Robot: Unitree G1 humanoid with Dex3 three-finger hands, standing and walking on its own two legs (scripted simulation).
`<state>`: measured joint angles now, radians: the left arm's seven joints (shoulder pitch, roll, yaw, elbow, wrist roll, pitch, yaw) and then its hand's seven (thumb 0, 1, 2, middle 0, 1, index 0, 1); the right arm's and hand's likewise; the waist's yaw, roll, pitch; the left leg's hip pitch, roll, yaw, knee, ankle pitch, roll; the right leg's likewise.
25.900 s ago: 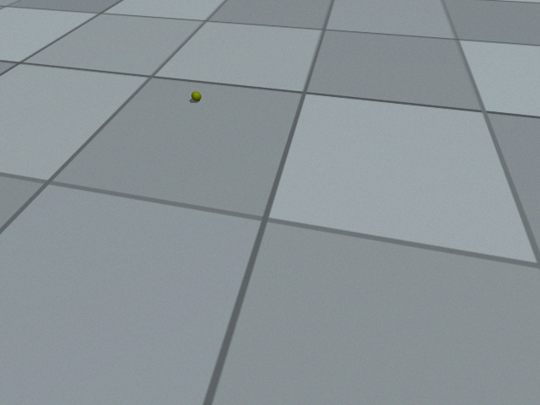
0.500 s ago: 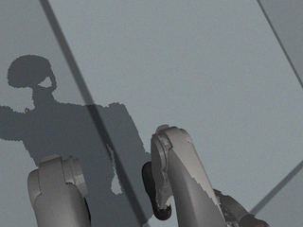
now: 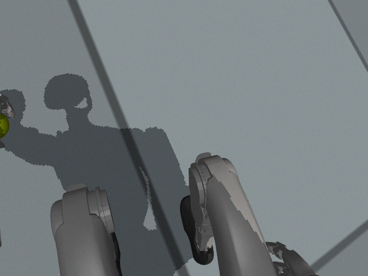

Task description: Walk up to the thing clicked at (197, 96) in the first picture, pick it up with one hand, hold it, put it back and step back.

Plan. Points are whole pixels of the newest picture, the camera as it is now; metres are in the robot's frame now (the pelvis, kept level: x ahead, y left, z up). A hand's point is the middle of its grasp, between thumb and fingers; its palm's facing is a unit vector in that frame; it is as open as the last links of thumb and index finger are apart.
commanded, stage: lift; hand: left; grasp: from above
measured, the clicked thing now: out of the picture +0.47 +0.33 -0.17
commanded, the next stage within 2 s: hold in 1.66 s
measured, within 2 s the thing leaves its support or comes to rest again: neither
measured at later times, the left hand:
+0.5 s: hand out of the picture +0.41 +0.33 -0.05, palm faces -0.47 -0.09 -0.88, open 8.4 cm
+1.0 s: hand out of the picture +0.35 +0.29 +0.17, palm faces -0.44 -0.13 -0.89, open 8.4 cm
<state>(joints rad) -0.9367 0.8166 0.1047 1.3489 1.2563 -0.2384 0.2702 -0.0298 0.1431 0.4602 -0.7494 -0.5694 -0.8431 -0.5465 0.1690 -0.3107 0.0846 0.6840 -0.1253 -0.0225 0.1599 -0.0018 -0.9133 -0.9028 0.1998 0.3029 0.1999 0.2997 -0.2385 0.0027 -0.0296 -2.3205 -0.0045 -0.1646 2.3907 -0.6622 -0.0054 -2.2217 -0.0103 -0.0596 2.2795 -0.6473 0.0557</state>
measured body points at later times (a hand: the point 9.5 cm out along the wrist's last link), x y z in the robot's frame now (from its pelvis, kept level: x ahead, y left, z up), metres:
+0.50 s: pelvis +0.00 +0.00 +0.07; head +0.21 +0.06 +0.47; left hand +0.43 +0.33 +0.00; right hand +0.10 -0.27 -0.04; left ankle +0.08 +0.13 -0.30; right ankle +0.11 -0.14 -0.30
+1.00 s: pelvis +0.01 +0.00 +0.25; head +0.14 +0.03 +0.68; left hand +0.37 +0.30 +0.22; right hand +0.16 -0.25 +0.13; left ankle +0.08 +0.13 -0.30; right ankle +0.11 -0.14 -0.30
